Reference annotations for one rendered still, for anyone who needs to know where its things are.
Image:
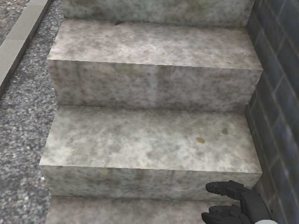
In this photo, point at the right robot hand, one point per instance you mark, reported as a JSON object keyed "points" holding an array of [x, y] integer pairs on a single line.
{"points": [[251, 210]]}

